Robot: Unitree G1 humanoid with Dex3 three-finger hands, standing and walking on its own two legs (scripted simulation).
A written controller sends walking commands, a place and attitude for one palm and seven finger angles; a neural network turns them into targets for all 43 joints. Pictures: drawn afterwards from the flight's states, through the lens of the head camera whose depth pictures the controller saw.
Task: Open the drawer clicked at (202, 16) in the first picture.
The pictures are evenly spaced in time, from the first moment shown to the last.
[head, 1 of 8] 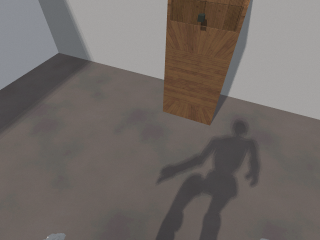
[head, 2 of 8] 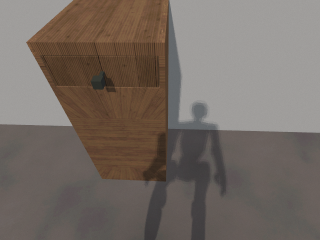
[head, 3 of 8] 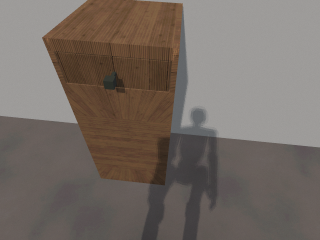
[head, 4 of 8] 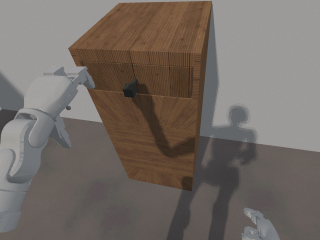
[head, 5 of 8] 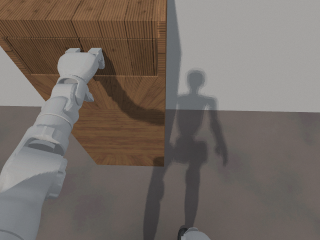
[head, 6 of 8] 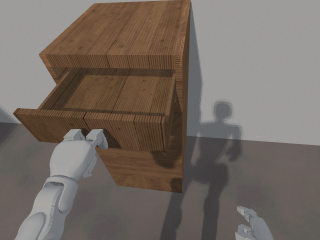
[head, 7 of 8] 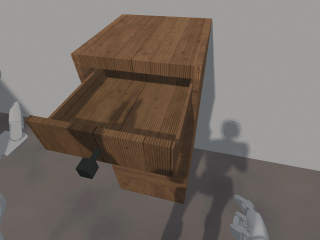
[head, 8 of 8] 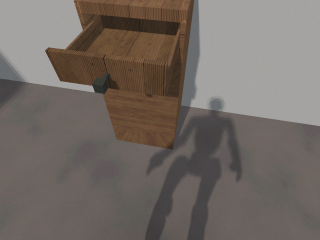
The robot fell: no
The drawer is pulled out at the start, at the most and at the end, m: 0.00 0.27 0.27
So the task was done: yes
